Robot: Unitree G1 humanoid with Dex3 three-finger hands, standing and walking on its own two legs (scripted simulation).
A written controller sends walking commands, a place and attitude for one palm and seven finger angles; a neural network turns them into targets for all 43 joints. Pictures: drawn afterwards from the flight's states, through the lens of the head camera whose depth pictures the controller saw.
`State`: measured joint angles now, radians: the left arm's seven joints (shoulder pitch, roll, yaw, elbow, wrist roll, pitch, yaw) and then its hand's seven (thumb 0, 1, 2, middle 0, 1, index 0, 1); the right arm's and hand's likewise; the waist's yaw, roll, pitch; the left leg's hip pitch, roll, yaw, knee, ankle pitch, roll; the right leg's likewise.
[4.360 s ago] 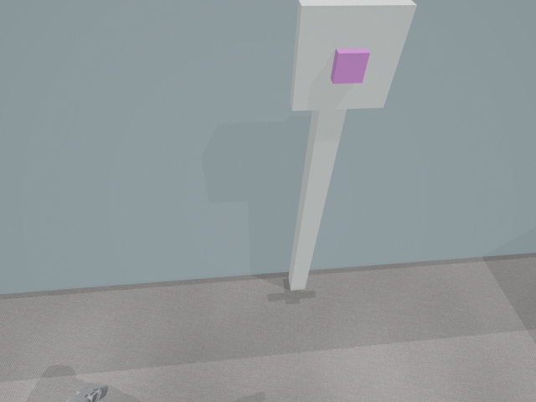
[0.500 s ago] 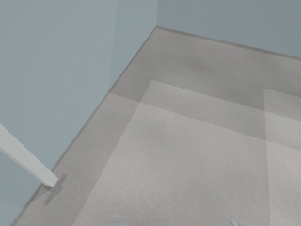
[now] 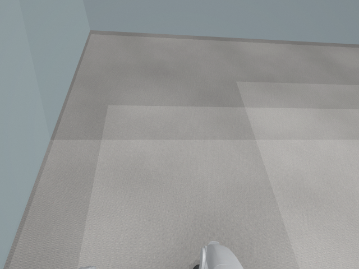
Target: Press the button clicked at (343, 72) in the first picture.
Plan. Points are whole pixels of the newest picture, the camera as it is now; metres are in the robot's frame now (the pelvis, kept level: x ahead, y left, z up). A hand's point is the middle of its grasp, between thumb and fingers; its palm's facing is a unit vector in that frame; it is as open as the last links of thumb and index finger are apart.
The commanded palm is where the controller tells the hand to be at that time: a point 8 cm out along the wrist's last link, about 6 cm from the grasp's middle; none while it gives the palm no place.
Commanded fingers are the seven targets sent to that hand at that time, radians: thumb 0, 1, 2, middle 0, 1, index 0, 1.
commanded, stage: walk to a spot facing it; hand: left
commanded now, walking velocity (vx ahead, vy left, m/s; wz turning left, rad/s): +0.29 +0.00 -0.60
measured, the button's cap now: out of the picture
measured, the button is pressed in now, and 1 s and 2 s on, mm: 0 0 0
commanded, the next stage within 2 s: none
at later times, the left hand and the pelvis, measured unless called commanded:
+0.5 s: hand (118, 212) +0.28 +0.17 -0.16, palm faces -0.18 -0.96 -0.23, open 7.4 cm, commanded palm none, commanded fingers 0.00 0.90 0.90 -0.20 -0.30 -0.20 -0.30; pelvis +0.21 -0.02 +0.00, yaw -16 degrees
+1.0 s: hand (155, 132) +0.56 +0.09 -0.16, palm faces -0.55 -0.80 -0.24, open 7.4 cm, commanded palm none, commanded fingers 0.00 0.90 0.90 -0.20 -0.30 -0.20 -0.30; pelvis +0.35 -0.02 +0.00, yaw -37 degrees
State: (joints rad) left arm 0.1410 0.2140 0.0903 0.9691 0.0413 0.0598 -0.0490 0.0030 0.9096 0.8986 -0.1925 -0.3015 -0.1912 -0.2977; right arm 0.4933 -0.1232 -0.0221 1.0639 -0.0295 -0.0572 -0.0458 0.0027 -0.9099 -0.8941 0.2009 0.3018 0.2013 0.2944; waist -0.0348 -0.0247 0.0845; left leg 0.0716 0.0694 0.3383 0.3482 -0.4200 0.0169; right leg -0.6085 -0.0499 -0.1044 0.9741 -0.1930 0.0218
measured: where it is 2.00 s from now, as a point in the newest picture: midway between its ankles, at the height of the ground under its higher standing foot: (168, 231)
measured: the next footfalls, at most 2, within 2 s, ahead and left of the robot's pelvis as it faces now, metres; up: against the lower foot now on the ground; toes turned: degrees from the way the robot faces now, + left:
right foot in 0.14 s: +0.18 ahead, -0.10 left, +0.00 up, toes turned -13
left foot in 0.62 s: +0.43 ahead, +0.08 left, +0.00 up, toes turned -14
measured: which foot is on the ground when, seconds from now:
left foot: down 0.00-0.14, up 0.16-0.60, down 0.62-1.00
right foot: up 0.00-0.12, down 0.14-0.62, up 0.64-1.00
